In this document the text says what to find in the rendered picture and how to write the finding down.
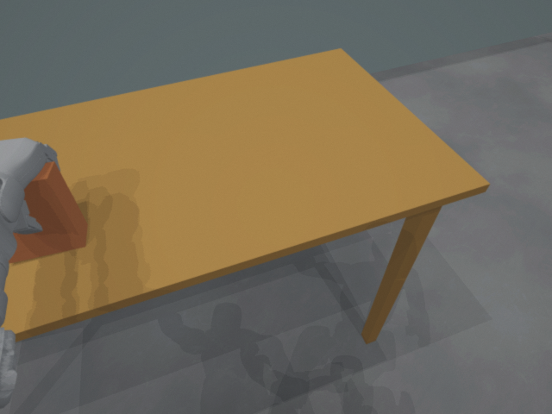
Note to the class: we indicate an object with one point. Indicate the left robot forearm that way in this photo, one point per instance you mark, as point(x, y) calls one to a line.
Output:
point(11, 199)

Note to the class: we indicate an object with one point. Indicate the robot left hand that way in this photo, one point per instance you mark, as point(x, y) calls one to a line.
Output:
point(22, 159)

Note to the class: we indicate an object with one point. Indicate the sponge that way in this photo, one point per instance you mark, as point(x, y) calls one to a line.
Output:
point(51, 203)

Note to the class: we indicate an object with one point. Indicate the table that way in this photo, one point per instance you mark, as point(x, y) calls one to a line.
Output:
point(187, 182)

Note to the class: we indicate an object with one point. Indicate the robot left upper arm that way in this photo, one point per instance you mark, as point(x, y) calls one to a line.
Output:
point(8, 372)

